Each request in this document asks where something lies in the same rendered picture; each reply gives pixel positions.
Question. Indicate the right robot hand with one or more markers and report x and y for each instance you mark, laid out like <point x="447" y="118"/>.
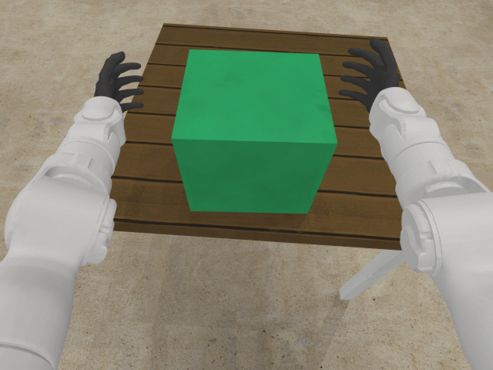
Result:
<point x="384" y="74"/>

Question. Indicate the robot left forearm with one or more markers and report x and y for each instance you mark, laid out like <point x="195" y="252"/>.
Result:
<point x="86" y="157"/>

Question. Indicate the carton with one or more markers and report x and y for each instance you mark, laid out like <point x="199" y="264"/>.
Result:
<point x="253" y="131"/>

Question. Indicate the table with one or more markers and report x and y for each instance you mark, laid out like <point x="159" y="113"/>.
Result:
<point x="356" y="204"/>

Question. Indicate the robot right upper arm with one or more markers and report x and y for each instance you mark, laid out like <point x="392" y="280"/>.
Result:
<point x="451" y="239"/>

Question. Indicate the left robot hand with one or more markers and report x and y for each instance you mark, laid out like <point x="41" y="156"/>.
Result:
<point x="109" y="83"/>

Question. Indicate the robot right forearm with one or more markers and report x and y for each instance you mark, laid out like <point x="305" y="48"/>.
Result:
<point x="420" y="160"/>

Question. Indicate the robot left upper arm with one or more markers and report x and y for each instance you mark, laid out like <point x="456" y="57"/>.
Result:
<point x="62" y="226"/>

